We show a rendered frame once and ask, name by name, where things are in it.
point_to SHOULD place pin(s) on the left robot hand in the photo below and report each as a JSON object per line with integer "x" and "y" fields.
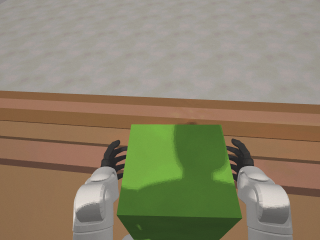
{"x": 109, "y": 159}

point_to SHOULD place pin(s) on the right robot forearm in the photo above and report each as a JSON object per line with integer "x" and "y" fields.
{"x": 268, "y": 210}

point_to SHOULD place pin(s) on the carton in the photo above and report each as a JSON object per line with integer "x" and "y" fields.
{"x": 177, "y": 183}

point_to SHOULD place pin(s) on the right robot hand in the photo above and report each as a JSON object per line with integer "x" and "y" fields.
{"x": 243, "y": 158}

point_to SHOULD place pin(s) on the left robot forearm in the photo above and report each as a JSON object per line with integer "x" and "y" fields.
{"x": 93, "y": 208}

